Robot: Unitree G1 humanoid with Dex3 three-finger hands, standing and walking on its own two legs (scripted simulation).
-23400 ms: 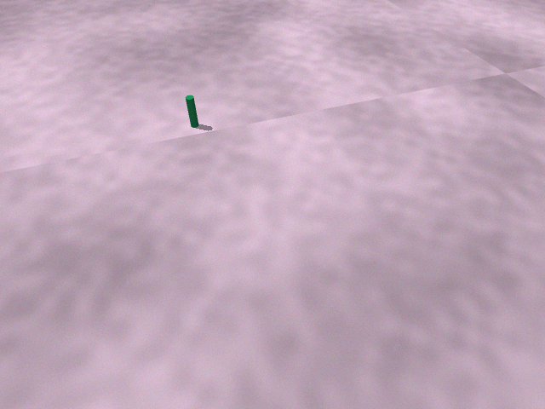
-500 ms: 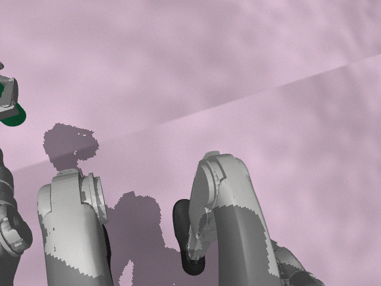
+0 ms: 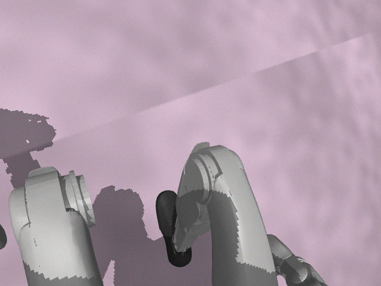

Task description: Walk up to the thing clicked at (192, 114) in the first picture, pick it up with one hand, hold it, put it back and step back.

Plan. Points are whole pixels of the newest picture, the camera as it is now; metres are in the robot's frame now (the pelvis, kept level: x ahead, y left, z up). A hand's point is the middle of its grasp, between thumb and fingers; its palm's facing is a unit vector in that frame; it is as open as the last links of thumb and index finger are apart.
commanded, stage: lower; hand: left
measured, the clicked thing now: out of the picture +0.45 +0.32 -0.15
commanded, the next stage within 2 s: loosen in 0.96 s
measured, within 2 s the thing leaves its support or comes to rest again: rests again in 0.88 s
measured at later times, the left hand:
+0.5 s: hand out of the picture +0.47 +0.31 -0.16, palm faces +0.41 -0.91 -0.01, open 6.2 cm
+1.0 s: hand out of the picture +0.47 +0.31 -0.18, palm faces +0.42 -0.91 -0.01, open 6.2 cm
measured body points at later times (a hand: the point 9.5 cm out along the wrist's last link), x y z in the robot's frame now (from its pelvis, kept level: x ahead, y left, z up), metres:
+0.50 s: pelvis +0.00 +0.01 +0.00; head +0.24 +0.16 +0.33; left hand +0.44 +0.35 -0.15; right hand +0.12 -0.26 -0.06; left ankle +0.08 +0.13 -0.26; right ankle +0.12 -0.11 -0.26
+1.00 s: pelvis -0.01 +0.01 -0.01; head +0.25 +0.18 +0.32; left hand +0.44 +0.35 -0.17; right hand +0.13 -0.25 -0.05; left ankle +0.08 +0.13 -0.26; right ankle +0.12 -0.11 -0.26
